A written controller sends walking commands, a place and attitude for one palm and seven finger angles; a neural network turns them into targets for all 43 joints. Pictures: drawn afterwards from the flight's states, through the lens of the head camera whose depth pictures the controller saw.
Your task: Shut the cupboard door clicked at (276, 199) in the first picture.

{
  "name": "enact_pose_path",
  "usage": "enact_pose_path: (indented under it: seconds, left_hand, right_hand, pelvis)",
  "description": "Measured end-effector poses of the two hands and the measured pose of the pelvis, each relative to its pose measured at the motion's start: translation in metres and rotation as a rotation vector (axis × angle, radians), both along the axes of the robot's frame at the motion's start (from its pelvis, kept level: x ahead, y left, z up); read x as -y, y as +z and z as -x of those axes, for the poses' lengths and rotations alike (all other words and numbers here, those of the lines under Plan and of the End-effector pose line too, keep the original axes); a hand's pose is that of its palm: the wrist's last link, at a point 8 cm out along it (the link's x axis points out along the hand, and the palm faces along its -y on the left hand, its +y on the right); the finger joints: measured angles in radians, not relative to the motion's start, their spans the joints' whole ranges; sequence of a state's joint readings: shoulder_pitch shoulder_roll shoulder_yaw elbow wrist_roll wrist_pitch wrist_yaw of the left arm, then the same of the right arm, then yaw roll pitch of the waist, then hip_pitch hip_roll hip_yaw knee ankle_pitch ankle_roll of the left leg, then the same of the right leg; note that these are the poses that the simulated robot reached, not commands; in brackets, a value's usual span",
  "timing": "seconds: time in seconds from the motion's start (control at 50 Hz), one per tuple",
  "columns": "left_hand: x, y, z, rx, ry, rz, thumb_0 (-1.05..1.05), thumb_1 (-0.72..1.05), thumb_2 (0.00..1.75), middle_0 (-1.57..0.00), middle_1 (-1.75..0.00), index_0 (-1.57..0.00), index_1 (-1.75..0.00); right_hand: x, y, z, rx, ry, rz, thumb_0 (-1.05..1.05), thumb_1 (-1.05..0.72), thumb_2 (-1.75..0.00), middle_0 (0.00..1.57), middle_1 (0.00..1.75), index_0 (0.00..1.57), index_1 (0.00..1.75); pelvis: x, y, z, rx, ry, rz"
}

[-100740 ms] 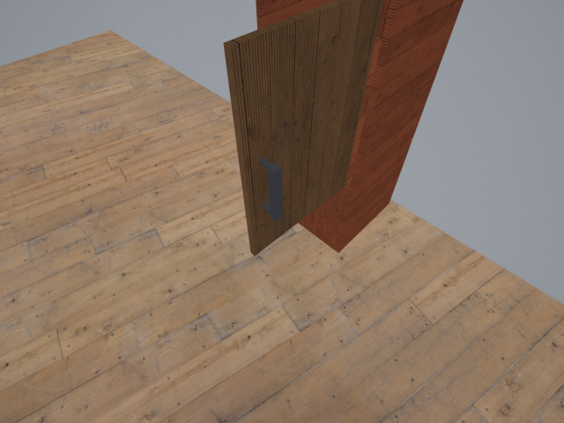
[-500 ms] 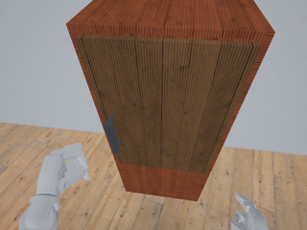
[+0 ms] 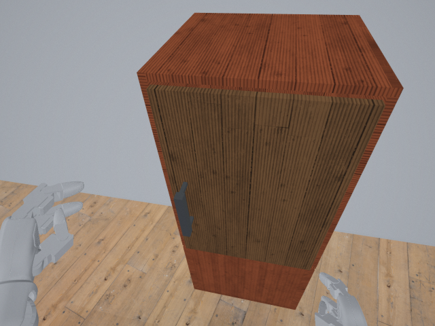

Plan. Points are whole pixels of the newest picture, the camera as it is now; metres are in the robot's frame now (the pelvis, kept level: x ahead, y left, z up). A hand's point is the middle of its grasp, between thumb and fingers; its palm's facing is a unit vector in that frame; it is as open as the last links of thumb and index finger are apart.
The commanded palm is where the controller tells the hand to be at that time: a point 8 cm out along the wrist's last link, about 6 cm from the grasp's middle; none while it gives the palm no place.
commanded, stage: draw the hand back to the body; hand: left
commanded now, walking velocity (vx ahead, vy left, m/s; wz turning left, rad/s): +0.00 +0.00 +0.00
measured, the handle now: (186, 209) +0.42 +0.14 -0.08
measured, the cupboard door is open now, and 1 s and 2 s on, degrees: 0 0 0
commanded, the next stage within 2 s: step back with the hand held close in 0.46 s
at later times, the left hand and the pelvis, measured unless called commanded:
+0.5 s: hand (57, 239) +0.18 +0.24 +0.17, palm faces +0.44 -0.80 -0.41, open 7.4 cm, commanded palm +0.13 +0.28 +0.18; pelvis -0.01 -0.02 +0.00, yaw +0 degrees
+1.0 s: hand (67, 235) +0.19 +0.24 +0.16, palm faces +0.36 -0.79 -0.50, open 7.4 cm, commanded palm +0.13 +0.28 +0.18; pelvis -0.02 -0.02 +0.00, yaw -2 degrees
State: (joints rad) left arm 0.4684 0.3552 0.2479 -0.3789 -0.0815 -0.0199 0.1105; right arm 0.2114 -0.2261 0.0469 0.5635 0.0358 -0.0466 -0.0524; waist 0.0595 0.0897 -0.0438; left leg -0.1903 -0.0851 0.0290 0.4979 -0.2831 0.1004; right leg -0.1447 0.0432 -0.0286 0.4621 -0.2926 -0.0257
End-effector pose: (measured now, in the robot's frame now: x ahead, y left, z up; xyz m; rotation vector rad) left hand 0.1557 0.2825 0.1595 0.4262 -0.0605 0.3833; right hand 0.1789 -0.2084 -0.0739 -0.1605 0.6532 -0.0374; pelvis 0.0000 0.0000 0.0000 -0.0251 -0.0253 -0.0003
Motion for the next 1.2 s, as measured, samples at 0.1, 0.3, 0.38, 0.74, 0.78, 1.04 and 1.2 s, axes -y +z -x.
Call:
enact_pose_path:
  seconds: [0.1, 0.3, 0.38, 0.74, 0.78, 1.04, 1.2]
  left_hand:
    - [-0.012, 0.027, 0.010, 0.072, 0.039, -0.075, 0.01, 0.89, 0.90, -0.42, -0.52, -0.42, -0.53]
    - [-0.009, 0.017, 0.018, 0.048, 0.063, -0.039, 0.01, 0.90, 0.90, -0.25, -0.34, -0.24, -0.34]
    - [0.000, 0.011, 0.020, 0.034, 0.044, -0.021, 0.01, 0.89, 0.90, -0.23, -0.31, -0.23, -0.32]
    - [0.011, 0.025, 0.014, 0.076, 0.037, -0.104, 0.01, 0.89, 0.90, -0.21, -0.30, -0.21, -0.30]
    - [0.014, 0.022, 0.010, 0.068, 0.021, -0.104, 0.01, 0.89, 0.90, -0.21, -0.30, -0.21, -0.30]
    - [0.007, 0.024, 0.010, 0.070, -0.060, -0.162, 0.01, 0.89, 0.90, -0.22, -0.30, -0.22, -0.30]
    - [-0.006, 0.018, 0.043, 0.100, -0.059, -0.140, 0.01, 0.89, 0.90, -0.22, -0.30, -0.22, -0.30]
  right_hand:
    - [0.005, 0.001, 0.002, -0.004, 0.004, 0.010, 0.01, -0.91, -0.90, 0.20, 0.30, 0.21, 0.30]
    - [0.017, -0.004, 0.015, -0.034, -0.012, 0.007, 0.01, -0.91, -0.90, 0.20, 0.30, 0.21, 0.30]
    - [0.024, -0.003, 0.021, -0.038, -0.022, 0.021, 0.01, -0.91, -0.90, 0.20, 0.30, 0.21, 0.30]
    - [0.051, -0.007, 0.023, -0.056, -0.073, 0.024, 0.01, -0.91, -0.90, 0.20, 0.30, 0.21, 0.30]
    - [0.056, -0.009, 0.026, -0.075, -0.093, 0.038, 0.01, -0.91, -0.90, 0.20, 0.30, 0.21, 0.30]
    - [0.066, -0.002, 0.054, -0.116, -0.198, 0.083, 0.01, -0.91, -0.90, 0.20, 0.30, 0.20, 0.30]
    - [0.052, 0.007, 0.079, -0.093, -0.185, 0.119, 0.01, -0.91, -0.90, 0.20, 0.30, 0.20, 0.30]
  pelvis:
    - [0.000, 0.002, 0.001, 0.013, 0.002, 0.000]
    - [0.005, 0.004, 0.010, 0.022, 0.002, -0.008]
    - [0.010, 0.004, 0.010, 0.026, 0.000, -0.009]
    - [0.026, 0.003, 0.012, -0.014, -0.005, -0.003]
    - [0.025, 0.002, 0.012, -0.025, -0.009, -0.005]
    - [0.017, -0.002, 0.028, -0.045, -0.033, -0.014]
    - [0.005, -0.004, 0.052, -0.035, -0.030, 0.002]
